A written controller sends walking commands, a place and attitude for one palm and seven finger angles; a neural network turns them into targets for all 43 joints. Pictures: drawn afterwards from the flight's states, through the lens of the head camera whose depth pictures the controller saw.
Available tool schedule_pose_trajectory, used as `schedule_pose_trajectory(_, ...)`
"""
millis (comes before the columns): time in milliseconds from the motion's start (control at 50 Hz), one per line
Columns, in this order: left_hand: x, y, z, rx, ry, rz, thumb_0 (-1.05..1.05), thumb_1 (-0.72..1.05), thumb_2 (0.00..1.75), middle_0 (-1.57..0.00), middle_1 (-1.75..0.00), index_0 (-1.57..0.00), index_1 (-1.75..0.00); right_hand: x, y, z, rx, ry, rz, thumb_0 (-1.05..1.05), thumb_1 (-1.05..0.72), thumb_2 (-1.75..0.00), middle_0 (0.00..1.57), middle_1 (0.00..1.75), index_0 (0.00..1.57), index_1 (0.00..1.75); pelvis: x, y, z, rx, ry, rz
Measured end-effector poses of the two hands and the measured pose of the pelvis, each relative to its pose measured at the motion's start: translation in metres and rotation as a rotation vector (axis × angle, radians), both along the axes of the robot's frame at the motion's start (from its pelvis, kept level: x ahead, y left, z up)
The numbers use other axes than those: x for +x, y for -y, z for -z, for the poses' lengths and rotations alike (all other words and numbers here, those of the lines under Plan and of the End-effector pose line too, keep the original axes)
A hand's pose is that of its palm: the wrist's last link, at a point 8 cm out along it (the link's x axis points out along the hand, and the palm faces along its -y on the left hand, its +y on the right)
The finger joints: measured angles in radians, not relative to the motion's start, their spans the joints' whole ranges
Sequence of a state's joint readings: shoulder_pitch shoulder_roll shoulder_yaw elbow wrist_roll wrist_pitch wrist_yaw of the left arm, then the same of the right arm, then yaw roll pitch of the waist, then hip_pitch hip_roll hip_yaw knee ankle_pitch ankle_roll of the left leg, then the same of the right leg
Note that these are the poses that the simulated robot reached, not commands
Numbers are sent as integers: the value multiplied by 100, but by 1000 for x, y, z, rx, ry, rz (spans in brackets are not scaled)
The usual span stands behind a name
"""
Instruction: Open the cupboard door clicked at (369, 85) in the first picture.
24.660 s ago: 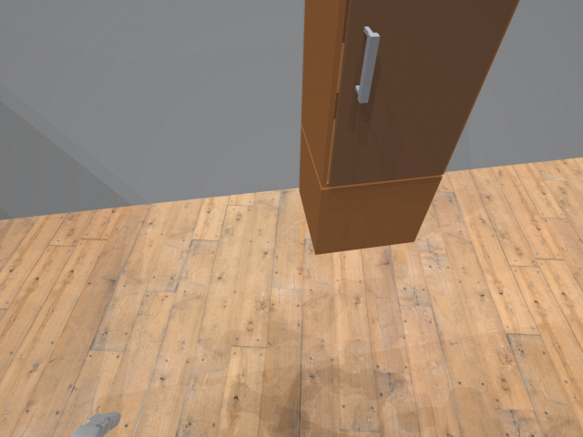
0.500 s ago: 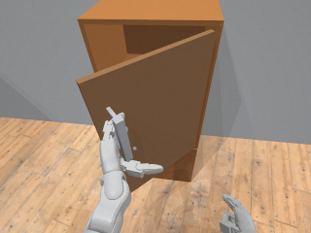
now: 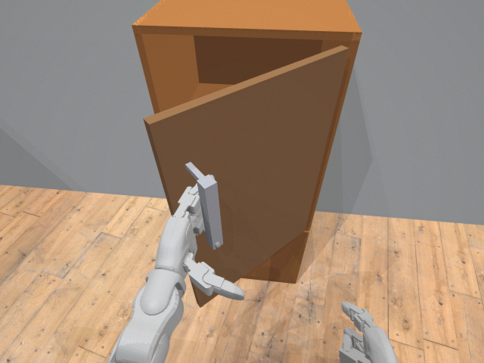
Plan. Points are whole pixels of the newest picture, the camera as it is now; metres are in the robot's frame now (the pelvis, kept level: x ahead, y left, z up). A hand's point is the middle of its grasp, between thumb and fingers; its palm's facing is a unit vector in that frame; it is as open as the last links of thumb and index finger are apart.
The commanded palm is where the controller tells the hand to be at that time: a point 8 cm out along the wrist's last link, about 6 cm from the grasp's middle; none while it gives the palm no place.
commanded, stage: slide the hand sideways off the handle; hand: left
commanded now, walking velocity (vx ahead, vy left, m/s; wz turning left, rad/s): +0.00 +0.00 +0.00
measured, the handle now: (204, 207) +0.34 +0.10 +0.10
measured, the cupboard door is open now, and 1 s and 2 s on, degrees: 44 44 44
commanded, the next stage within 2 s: draw the hand back to the body in 0.76 s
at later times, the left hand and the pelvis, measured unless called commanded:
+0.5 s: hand (186, 273) +0.23 +0.10 +0.09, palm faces -0.04 -1.00 -0.04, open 16.3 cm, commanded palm +0.19 +0.16 +0.10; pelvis +0.02 -0.01 +0.00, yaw +0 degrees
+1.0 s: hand (158, 287) +0.20 +0.13 +0.10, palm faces -0.03 -1.00 -0.07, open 16.3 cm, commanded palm +0.17 +0.20 +0.11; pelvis +0.01 -0.03 -0.01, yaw +1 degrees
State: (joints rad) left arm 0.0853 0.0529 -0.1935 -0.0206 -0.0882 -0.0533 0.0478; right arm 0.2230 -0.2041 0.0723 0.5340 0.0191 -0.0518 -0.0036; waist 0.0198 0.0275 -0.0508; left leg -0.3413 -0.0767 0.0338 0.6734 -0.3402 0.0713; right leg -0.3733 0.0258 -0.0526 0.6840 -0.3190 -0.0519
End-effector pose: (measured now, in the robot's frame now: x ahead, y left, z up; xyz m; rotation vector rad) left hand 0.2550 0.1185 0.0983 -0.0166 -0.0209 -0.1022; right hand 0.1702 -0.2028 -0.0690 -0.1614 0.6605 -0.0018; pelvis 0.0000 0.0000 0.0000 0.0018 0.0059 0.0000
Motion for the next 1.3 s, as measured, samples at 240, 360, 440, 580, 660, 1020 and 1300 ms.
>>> schedule_pose_trajectory(240, -23, -26, 5, 33, -37, -43, -1, -50, 30, -16, -30, -15, -31, 16, -1, -2, -8, 12, -8, 1, -90, -89, 20, 30, 20, 30, 12, 0, 1, -9, -10, 4)
schedule_pose_trajectory(360, -35, -30, 0, 33, -21, -51, -1, -50, 30, -16, -30, -15, -31, 28, 2, -3, -1, 45, -23, 1, -90, -89, 20, 30, 20, 30, 18, 4, 3, -9, -27, -2)
schedule_pose_trajectory(440, -41, -33, 4, 48, -48, -49, -1, -50, 30, -15, -30, -15, -30, 34, 6, -3, -4, 56, -29, 1, -90, -89, 20, 30, 20, 30, 21, 9, 4, -7, -37, -4)
schedule_pose_trajectory(580, -55, -49, 5, 65, -60, -86, -1, -50, 30, -15, -30, -15, -30, 38, 20, -4, -14, 80, -25, 1, -90, -89, 20, 30, 20, 30, 26, 20, 6, -6, -49, -7)
schedule_pose_trajectory(660, -66, -52, 0, 66, -34, -86, -1, -50, 30, -15, -30, -15, -30, 38, 29, -3, -23, 99, -25, 1, -90, -89, 20, 30, 20, 30, 26, 24, 8, -8, -54, -13)
schedule_pose_trajectory(1020, -72, -71, -5, 93, 21, -69, -1, -50, 30, -15, -30, -15, -31, 19, 43, 3, -49, 120, 9, 2, -90, -89, 20, 30, 20, 30, 9, 29, 12, -21, -47, -25)
schedule_pose_trajectory(1300, -76, -110, -25, 90, 12, -86, -1, -49, 30, -15, -30, -15, -30, 30, 13, -14, -40, 177, -7, 2, -90, -89, 20, 30, 20, 30, 17, 5, 4, -32, -14, -17)
